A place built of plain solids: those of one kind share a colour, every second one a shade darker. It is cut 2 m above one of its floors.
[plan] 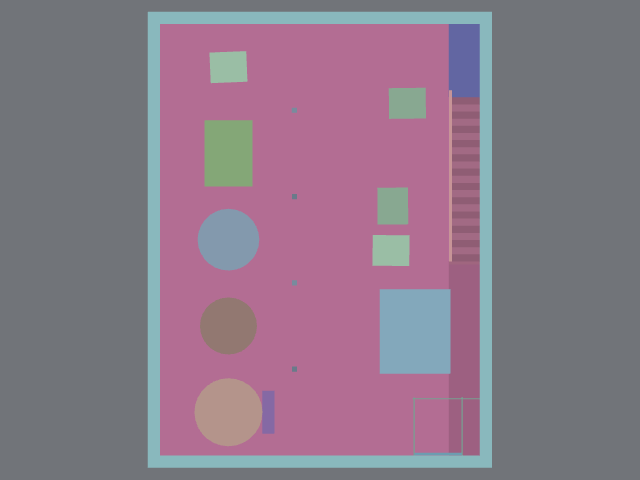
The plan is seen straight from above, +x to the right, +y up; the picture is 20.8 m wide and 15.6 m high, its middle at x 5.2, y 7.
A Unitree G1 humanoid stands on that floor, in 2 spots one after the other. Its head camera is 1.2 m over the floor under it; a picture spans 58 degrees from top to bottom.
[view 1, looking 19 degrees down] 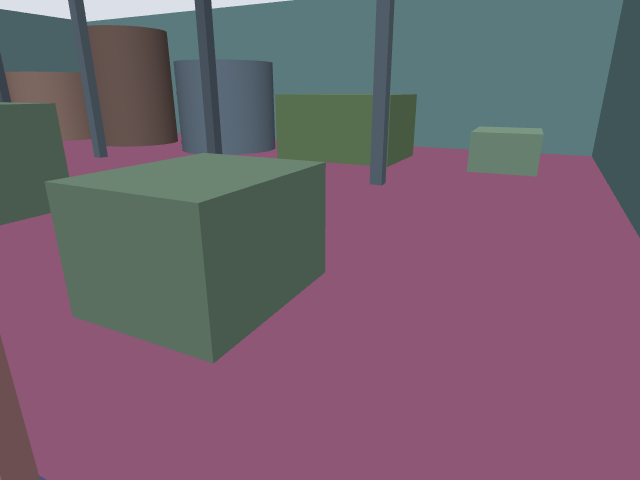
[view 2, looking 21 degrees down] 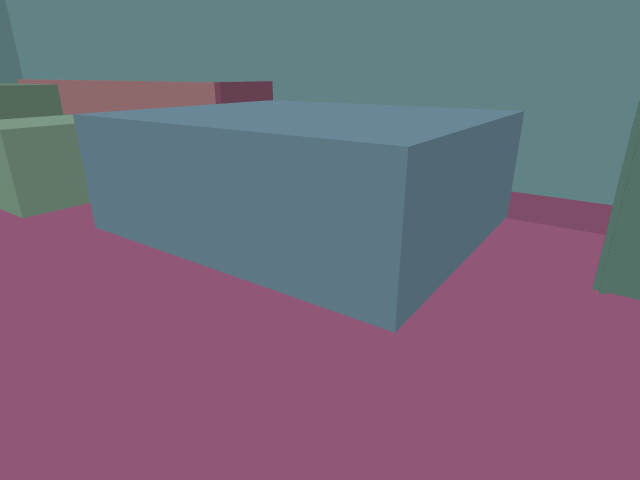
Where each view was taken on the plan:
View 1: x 9.94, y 13.17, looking -153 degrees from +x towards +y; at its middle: malt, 2.88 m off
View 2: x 5.42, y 1.90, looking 35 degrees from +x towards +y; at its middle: cooler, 2.25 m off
